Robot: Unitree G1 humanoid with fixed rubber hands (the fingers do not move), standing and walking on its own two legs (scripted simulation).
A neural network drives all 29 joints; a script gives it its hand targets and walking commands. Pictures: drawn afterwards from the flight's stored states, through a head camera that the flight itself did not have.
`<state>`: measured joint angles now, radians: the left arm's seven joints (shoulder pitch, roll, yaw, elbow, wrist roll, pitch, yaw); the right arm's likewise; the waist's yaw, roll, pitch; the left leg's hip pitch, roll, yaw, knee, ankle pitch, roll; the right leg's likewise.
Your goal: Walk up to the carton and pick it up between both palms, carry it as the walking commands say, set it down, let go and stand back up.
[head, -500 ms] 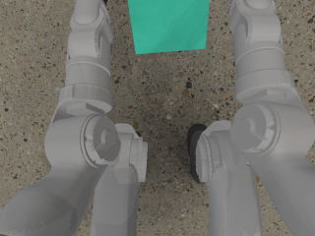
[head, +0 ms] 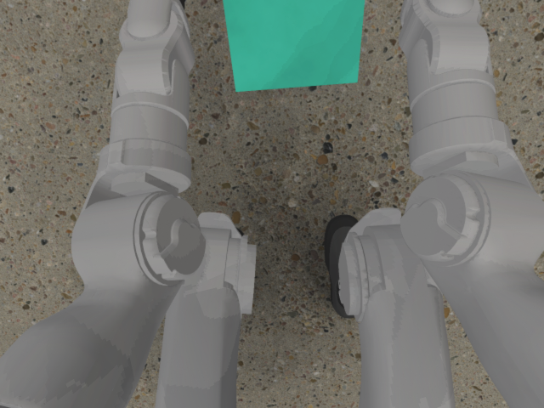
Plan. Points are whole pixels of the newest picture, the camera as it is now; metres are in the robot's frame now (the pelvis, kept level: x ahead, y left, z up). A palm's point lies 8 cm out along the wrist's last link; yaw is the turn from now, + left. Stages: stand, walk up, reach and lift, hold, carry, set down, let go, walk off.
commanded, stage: set down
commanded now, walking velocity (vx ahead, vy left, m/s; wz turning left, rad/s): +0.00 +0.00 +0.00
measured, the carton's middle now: out of the picture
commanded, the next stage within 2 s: none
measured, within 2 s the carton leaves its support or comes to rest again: rests again in 0.66 s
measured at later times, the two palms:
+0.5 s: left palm (175, 13) +0.54 +0.11 -0.19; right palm out of the picture +0.54 -0.15 -0.20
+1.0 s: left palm (156, 19) +0.53 +0.12 -0.18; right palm (440, 3) +0.53 -0.18 -0.18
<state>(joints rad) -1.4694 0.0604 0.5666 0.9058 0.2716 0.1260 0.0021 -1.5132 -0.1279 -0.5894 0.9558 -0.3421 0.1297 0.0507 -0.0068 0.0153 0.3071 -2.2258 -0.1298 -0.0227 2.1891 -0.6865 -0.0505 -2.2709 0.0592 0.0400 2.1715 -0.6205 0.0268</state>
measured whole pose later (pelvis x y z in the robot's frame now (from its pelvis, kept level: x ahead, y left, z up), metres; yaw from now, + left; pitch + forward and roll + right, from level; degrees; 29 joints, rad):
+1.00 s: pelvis -0.02 +0.00 -0.01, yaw +0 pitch +34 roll +1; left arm -1.47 0.24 0.16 1.09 -0.12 0.06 0.14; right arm -1.53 -0.33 -0.14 1.21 0.13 0.04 -0.08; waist -0.01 0.01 0.42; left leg -2.18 -0.13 -0.02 2.23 -0.65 -0.06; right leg -2.22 0.06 0.03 2.21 -0.58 0.03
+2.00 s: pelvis +0.01 -0.01 +0.23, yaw -1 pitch +45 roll +3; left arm -1.14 0.10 0.37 0.78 0.07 0.16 0.12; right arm -1.19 -0.18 -0.31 0.85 -0.11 0.16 -0.09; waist 0.02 -0.01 0.00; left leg -1.65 -0.07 -0.04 1.30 -0.43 -0.03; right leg -1.70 0.07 0.08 1.30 -0.38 0.01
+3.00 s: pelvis +0.08 +0.00 +0.38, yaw -3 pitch +15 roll +0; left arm -0.03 0.15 0.10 0.53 0.03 0.00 -0.03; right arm -0.04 -0.19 -0.10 0.55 -0.03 0.00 0.03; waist 0.01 0.02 0.01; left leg -0.56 -0.04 -0.08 0.56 -0.27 0.00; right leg -0.58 0.04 0.08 0.53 -0.22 0.01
